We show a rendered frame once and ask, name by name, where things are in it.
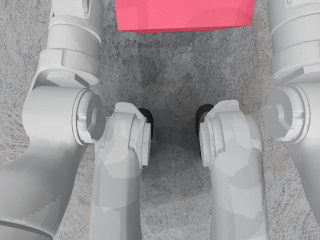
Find right robot forearm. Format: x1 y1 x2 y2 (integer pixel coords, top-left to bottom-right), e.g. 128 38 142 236
265 0 320 85

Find left robot forearm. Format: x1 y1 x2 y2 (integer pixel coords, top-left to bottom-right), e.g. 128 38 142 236
22 0 111 128

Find robot left upper arm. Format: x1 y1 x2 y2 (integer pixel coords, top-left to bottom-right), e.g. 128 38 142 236
0 85 107 240

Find carton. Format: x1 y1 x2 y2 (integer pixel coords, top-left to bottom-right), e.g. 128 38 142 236
115 0 255 33

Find robot left foot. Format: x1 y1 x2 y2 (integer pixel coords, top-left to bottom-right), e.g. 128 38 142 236
138 108 154 168

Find robot right upper arm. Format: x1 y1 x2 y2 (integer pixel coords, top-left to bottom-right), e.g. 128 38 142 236
263 81 320 226

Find robot right foot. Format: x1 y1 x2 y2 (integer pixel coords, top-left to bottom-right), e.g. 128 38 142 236
195 104 214 161

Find robot foot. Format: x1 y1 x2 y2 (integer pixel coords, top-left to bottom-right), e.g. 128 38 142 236
195 104 214 161
138 108 154 168

